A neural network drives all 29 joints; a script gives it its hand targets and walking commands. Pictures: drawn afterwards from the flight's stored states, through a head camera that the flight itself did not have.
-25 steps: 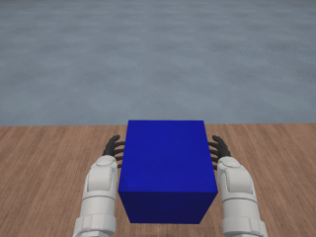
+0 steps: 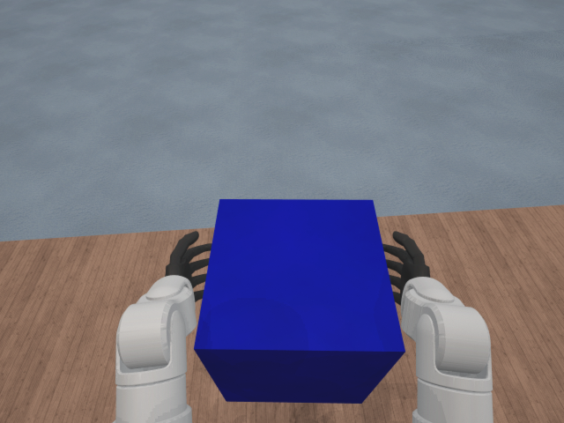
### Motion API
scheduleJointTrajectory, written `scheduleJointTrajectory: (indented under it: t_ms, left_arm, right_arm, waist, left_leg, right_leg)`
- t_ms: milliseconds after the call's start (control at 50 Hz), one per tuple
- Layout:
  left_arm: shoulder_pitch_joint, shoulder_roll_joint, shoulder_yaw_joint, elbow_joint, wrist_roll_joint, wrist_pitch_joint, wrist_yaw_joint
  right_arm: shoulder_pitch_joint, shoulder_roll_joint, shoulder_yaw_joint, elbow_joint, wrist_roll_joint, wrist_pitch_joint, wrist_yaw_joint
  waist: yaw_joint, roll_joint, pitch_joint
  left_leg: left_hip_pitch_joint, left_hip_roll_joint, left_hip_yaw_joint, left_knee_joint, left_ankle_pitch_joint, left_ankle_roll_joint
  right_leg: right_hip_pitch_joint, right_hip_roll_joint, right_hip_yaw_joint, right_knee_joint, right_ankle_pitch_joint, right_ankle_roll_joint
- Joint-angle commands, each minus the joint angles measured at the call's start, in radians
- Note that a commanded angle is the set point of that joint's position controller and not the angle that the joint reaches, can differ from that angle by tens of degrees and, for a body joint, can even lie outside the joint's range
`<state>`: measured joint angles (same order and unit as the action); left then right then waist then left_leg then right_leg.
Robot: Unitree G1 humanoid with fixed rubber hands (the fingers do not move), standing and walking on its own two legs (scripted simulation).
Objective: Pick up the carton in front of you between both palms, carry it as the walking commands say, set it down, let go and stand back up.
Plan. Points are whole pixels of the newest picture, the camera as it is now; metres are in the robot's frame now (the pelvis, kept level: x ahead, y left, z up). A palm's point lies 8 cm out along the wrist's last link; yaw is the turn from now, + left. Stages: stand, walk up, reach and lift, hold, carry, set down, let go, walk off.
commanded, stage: carry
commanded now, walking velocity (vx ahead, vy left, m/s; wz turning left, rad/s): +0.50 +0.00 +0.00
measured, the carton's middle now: (294, 307) +0.28 +0.00 +0.01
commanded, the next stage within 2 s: none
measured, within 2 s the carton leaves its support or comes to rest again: neither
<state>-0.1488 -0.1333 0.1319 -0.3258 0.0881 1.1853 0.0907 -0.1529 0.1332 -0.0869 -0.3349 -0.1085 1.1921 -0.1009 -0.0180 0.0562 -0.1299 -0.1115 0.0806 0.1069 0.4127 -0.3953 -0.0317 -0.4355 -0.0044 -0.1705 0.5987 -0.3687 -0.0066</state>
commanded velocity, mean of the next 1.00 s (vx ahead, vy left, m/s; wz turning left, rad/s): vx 0.40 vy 0.00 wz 0.00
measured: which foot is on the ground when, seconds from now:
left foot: down 0.00-0.04, up 0.06-0.42, down 0.44-0.96, up 0.98-1.00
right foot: up 0.00-0.00, down 0.02-0.46, up 0.48-0.92, down 0.94-1.00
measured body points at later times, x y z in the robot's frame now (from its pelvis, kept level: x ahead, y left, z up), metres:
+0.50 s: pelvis +0.33 +0.03 -0.02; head +0.33 +0.02 +0.43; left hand +0.60 +0.18 +0.05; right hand +0.60 -0.13 +0.05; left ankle +0.43 +0.09 -0.73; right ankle +0.10 -0.08 -0.67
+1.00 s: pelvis +0.65 +0.00 -0.03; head +0.66 -0.01 +0.42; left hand +0.97 +0.16 +0.09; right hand +0.98 -0.15 +0.08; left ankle +0.45 +0.09 -0.68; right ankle +0.78 -0.06 -0.74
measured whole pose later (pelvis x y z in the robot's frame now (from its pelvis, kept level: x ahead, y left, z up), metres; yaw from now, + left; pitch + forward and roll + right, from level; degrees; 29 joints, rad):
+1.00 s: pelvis +0.65 +0.00 -0.03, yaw +1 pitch +2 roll -1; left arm -0.43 -0.08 0.14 -0.20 0.08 1.21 0.12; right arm -0.42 0.04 -0.14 -0.22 -0.06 1.21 -0.11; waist 0.02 0.05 -0.02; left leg -0.13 0.05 0.11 0.93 -0.53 -0.01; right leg -0.53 -0.01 -0.21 0.62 -0.13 -0.12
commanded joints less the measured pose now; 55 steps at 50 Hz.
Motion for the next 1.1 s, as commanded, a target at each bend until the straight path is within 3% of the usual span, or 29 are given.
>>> scheduleJointTrajectory:
  t_ms: [0,20,40,60,100,120,160,320,360,400,420,440,460,480,520,540,580,720,800,840,860,900,920,940,960,980,1000,1020,1080]
  left_arm:
    - [-0.446,-0.869,-0.713,-0.083,-0.381,0.015,-0.244]
    - [-0.41,-0.845,-0.696,-0.077,-0.361,0.022,-0.235]
    - [-0.42,-0.832,-0.686,-0.059,-0.341,0.025,-0.227]
    - [-0.466,-0.836,-0.684,-0.082,-0.343,0.034,-0.224]
    - [-0.499,-0.864,-0.693,-0.091,-0.357,0.049,-0.223]
    - [-0.513,-0.875,-0.703,-0.097,-0.367,0.053,-0.226]
    - [-0.515,-0.893,-0.724,-0.097,-0.394,0.056,-0.24]
    - [-0.472,-0.888,-0.74,-0.064,-0.424,0.037,-0.29]
    - [-0.463,-0.886,-0.736,-0.066,-0.416,0.032,-0.291]
    - [-0.462,-0.88,-0.737,-0.076,-0.415,0.029,-0.292]
    - [-0.473,-0.872,-0.737,-0.08,-0.413,0.026,-0.293]
    - [-0.491,-0.881,-0.744,-0.087,-0.415,0.028,-0.292]
    - [-0.477,-0.883,-0.752,-0.087,-0.408,0.028,-0.293]
    - [-0.474,-0.895,-0.75,-0.071,-0.4,0.017,-0.29]
    - [-0.474,-0.946,-0.758,-0.069,-0.398,-0.005,-0.287]
    - [-0.463,-0.968,-0.758,-0.066,-0.392,-0.016,-0.283]
    - [-0.418,-0.988,-0.761,-0.055,-0.375,-0.035,-0.272]
    - [-0.397,-0.942,-0.783,-0.078,-0.346,-0.055,-0.24]
    - [-0.525,-0.834,-0.787,-0.11,-0.377,-0.023,-0.229]
    - [-0.603,-0.772,-0.769,-0.087,-0.387,-0.002,-0.222]
    - [-0.635,-0.742,-0.754,-0.063,-0.389,0.008,-0.218]
    - [-0.676,-0.697,-0.716,0.009,-0.39,0.022,-0.208]
    - [-0.72,-0.677,-0.696,0.032,-0.394,0.028,-0.204]
    - [-0.765,-0.664,-0.669,0.053,-0.404,0.039,-0.202]
    - [-0.815,-0.625,-0.646,0.095,-0.404,0.04,-0.199]
    - [-0.818,-0.665,-0.643,0.124,-0.433,0.045,-0.198]
    - [-0.883,-0.71,-0.643,0.124,-0.453,0.041,-0.202]
    - [-0.95,-0.771,-0.65,0.131,-0.472,0.038,-0.208]
    - [-1.139,-0.893,-0.654,0.147,-0.518,0.019,-0.223]
  right_arm:
    - [-0.469,0.864,0.705,-0.119,0.424,0.015,0.245]
    - [-0.495,0.832,0.701,-0.138,0.431,0.028,0.251]
    - [-0.555,0.818,0.711,-0.16,0.451,0.046,0.259]
    - [-0.568,0.824,0.721,-0.135,0.464,0.055,0.264]
    - [-0.547,0.838,0.702,-0.088,0.464,0.061,0.27]
    - [-0.524,0.853,0.693,-0.066,0.455,0.06,0.27]
    - [-0.483,0.877,0.681,-0.036,0.422,0.051,0.261]
    - [-0.41,0.924,0.677,-0.018,0.34,0.013,0.227]
    - [-0.415,0.925,0.684,-0.029,0.348,0.01,0.231]
    - [-0.411,0.926,0.686,-0.029,0.353,0.006,0.236]
    - [-0.416,0.926,0.687,-0.034,0.354,0.004,0.241]
    - [-0.407,0.915,0.679,-0.019,0.35,0.003,0.247]
    - [-0.387,0.923,0.685,0.014,0.362,-0.006,0.254]
    - [-0.401,0.953,0.697,-0.003,0.38,-0.011,0.26]
    - [-0.436,1.003,0.715,-0.026,0.405,-0.029,0.268]
    - [-0.45,1.016,0.727,-0.04,0.417,-0.036,0.272]
    - [-0.435,1.018,0.738,-0.051,0.429,-0.045,0.279]
    - [-0.398,0.918,0.74,-0.075,0.436,-0.049,0.3]
    - [-0.479,0.809,0.715,-0.08,0.424,-0.03,0.272]
    - [-0.545,0.747,0.7,-0.053,0.417,-0.015,0.252]
    - [-0.586,0.716,0.693,-0.034,0.415,-0.009,0.243]
    - [-0.682,0.677,0.676,0.006,0.421,0.008,0.226]
    - [-0.731,0.662,0.663,0.026,0.427,0.016,0.219]
    - [-0.79,0.65,0.644,0.047,0.429,0.024,0.211]
    - [-0.826,0.693,0.649,0.08,0.449,0.041,0.205]
    - [-0.842,0.701,0.628,0.114,0.449,0.045,0.199]
    - [-0.918,0.737,0.623,0.123,0.46,0.043,0.196]
    - [-0.968,0.786,0.615,0.145,0.472,0.04,0.195]
    - [-1.101,0.893,0.606,0.19,0.488,0.022,0.196]
  waist:
    - [0.025,0.011,-0.279]
    - [0.055,-0.181,-0.299]
    - [0.058,-0.381,-0.254]
    - [0.054,-0.262,-0.216]
    - [0.044,-0.085,-0.197]
    - [0.042,-0.059,-0.196]
    - [0.04,-0.118,-0.189]
    - [0.045,-0.219,-0.06]
    - [0.037,-0.236,-0.086]
    - [0.012,-0.226,-0.179]
    - [-0.008,-0.167,-0.232]
    - [-0.015,0.016,-0.324]
    - [-0.01,0.188,-0.344]
    - [-0.004,0.119,-0.307]
    - [0.0,-0.018,-0.27]
    - [0.006,-0.029,-0.259]
    - [0.011,0.012,-0.253]
    - [0.005,0.084,-0.14]
    - [-0.019,0.084,-0.066]
    - [-0.031,0.081,-0.028]
    - [-0.027,0.088,-0.031]
    - [0.037,0.08,-0.122]
    - [0.064,0.031,-0.179]
    - [0.083,-0.092,-0.265]
    - [0.083,-0.356,-0.388]
    - [0.067,-0.31,-0.433]
    - [0.072,-0.277,-0.401]
    - [0.059,-0.172,-0.373]
    - [0.039,-0.123,-0.364]
  left_leg:
    - [-0.137,0.096,0.042,0.157,0.426,0.057]
    - [-0.316,0.022,0.11,0.411,0.213,0.013]
    - [-0.585,-0.096,0.062,0.607,-0.088,-0.001]
    - [-0.675,-0.03,-0.057,0.752,-0.131,0.037]
    - [-0.711,0.039,-0.087,0.786,-0.053,0.06]
    - [-0.693,0.057,-0.083,0.724,0.008,0.053]
    - [-0.639,0.029,-0.039,0.581,0.077,0.036]
    - [-0.454,-0.075,0.138,0.146,0.34,0.053]
    - [-0.293,-0.097,0.164,0.105,0.415,0.074]
    - [-0.022,-0.149,0.216,0.048,0.364,0.08]
    - [0.168,-0.088,0.151,0.051,0.289,0.078]
    - [0.344,0.203,-0.284,0.003,0.071,0.175]
    - [0.433,0.356,-0.664,-0.177,0.03,0.297]
    - [0.387,0.355,-0.602,-0.196,0.12,0.301]
    - [0.242,0.292,-0.397,-0.175,0.31,0.232]
    - [0.184,0.273,-0.323,-0.187,0.321,0.199]
    - [0.138,0.237,-0.22,-0.21,0.307,0.167]
    - [0.183,0.165,-0.041,-0.209,0.463,0.169]
    - [0.191,0.151,-0.001,-0.174,0.519,0.18]
    - [0.175,0.137,0.033,-0.118,0.673,0.167]
    - [0.166,0.133,0.05,-0.069,0.767,0.152]
    - [0.114,0.087,0.128,0.172,0.906,0.094]
    - [0.047,0.04,0.14,0.338,0.791,0.058]
    - [-0.105,0.007,0.109,0.556,0.416,0.035]
    - [-0.379,-0.15,0.023,0.87,-0.161,0.003]
    - [-0.426,-0.132,-0.102,0.99,-0.197,0.028]
    - [-0.457,-0.097,-0.131,0.984,-0.161,0.051]
    - [-0.459,-0.063,-0.143,0.93,-0.132,0.068]
    - [-0.349,-0.042,-0.11,0.625,-0.077,0.072]
  right_leg:
    - [0.513,0.025,-0.063,-0.169,0.195,-0.026]
    - [0.637,-0.177,0.263,-0.307,-0.043,-0.065]
    - [0.722,-0.388,0.697,-0.4,0.037,-0.196]
    - [0.71,-0.447,0.716,-0.367,0.154,-0.262]
    - [0.654,-0.4,0.551,-0.33,0.355,-0.226]
    - [0.63,-0.377,0.465,-0.343,0.409,-0.189]
    - [0.612,-0.311,0.318,-0.365,0.5,-0.131]
    - [0.516,-0.205,0.057,-0.378,0.765,-0.094]
    - [0.495,-0.202,0.01,-0.303,0.925,-0.073]
    - [0.446,-0.171,-0.071,-0.053,0.972,-0.034]
    - [0.318,-0.148,-0.063,0.126,0.767,-0.019]
    - [0.109,-0.088,-0.03,0.421,0.432,0.015]
    - [-0.134,0.044,0.061,0.649,-0.068,0.022]
    - [-0.203,-0.019,0.157,0.764,-0.073,-0.002]
    - [-0.19,-0.096,0.175,0.699,0.007,-0.034]
    - [-0.166,-0.117,0.178,0.624,0.047,-0.033]
    - [-0.128,-0.114,0.141,0.509,0.083,-0.023]
    - [-0.24,-0.088,0.021,0.171,0.229,0.009]
    - [-0.241,-0.062,-0.015,0.07,0.299,-0.016]
    - [-0.192,-0.034,-0.034,0.006,0.345,-0.038]
    - [-0.133,-0.015,-0.045,-0.015,0.366,-0.049]
    - [0.14,0.058,-0.098,-0.091,0.416,-0.053]
    - [0.303,0.052,-0.088,-0.154,0.489,-0.05]
    - [0.496,-0.148,0.133,-0.09,0.759,-0.065]
    - [0.743,-0.388,0.536,-0.116,0.959,-0.266]
    - [0.717,-0.412,0.562,-0.169,0.833,-0.303]
    - [0.651,-0.364,0.486,-0.177,0.791,-0.29]
    - [0.577,-0.337,0.415,-0.168,0.768,-0.256]
    - [0.432,-0.267,0.237,-0.165,0.775,-0.195]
